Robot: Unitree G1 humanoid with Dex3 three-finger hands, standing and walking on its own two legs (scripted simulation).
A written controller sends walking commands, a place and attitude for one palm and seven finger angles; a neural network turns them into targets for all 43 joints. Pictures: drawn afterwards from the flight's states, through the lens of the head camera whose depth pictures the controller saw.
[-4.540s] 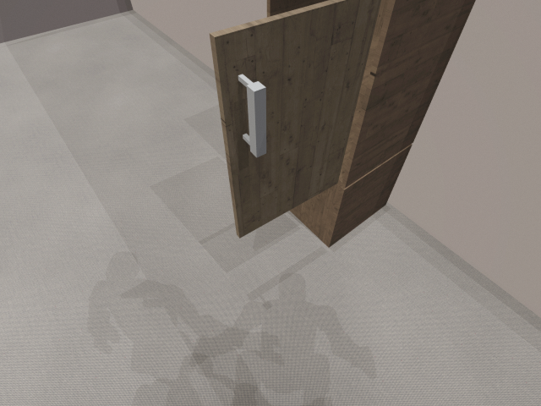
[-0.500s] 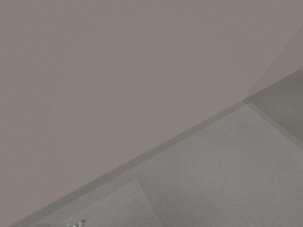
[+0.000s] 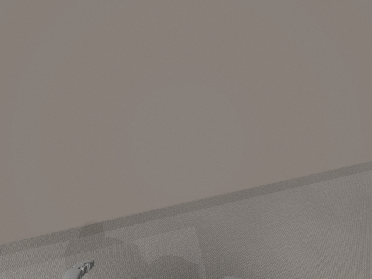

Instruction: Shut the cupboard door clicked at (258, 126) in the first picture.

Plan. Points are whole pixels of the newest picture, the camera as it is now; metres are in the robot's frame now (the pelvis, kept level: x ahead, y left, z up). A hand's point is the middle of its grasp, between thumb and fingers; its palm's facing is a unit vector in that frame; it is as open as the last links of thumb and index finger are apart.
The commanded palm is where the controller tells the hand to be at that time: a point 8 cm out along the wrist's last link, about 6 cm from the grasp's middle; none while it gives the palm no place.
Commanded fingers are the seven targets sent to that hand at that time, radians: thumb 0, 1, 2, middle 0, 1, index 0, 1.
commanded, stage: turn to face it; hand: left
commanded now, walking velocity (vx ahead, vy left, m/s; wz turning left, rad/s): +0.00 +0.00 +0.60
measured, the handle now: out of the picture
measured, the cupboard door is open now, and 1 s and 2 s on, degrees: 86 86 86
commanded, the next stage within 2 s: none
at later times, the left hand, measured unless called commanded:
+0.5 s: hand out of the picture -0.03 +0.17 -0.19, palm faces +0.37 -0.90 -0.23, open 7.4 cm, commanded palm none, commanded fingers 0.00 0.90 0.90 -0.20 -0.30 -0.20 -0.30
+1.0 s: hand out of the picture +0.00 +0.14 -0.15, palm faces +0.57 -0.78 -0.23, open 7.4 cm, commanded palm none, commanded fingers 0.00 0.90 0.90 -0.20 -0.30 -0.20 -0.30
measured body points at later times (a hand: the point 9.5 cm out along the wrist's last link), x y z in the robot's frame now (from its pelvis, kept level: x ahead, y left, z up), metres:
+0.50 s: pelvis +0.01 -0.03 -0.01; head +0.06 +0.01 +0.44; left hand -0.05 +0.22 -0.17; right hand +0.24 -0.22 -0.13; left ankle -0.01 +0.08 -0.73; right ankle +0.01 -0.15 -0.69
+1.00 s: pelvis +0.04 -0.07 +0.01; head +0.08 -0.04 +0.45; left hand -0.03 +0.18 -0.13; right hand +0.25 -0.25 -0.14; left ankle -0.03 +0.03 -0.68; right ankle +0.10 -0.19 -0.73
